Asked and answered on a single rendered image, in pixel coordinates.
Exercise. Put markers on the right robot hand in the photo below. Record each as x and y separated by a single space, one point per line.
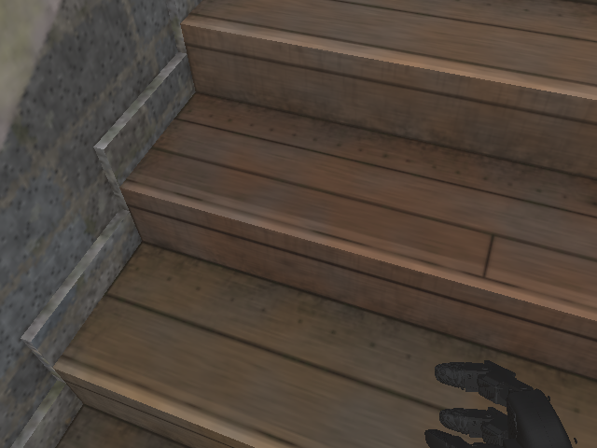
531 421

